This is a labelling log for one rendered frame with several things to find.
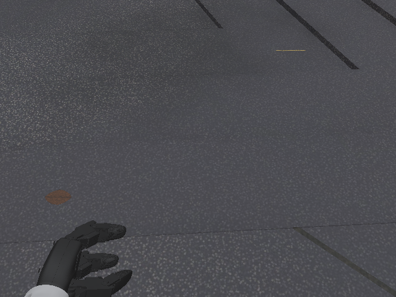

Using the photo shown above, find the robot left forearm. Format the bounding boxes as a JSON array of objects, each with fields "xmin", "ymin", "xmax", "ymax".
[{"xmin": 24, "ymin": 285, "xmax": 69, "ymax": 297}]

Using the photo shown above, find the robot left hand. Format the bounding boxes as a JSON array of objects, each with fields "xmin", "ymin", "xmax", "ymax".
[{"xmin": 37, "ymin": 220, "xmax": 132, "ymax": 297}]

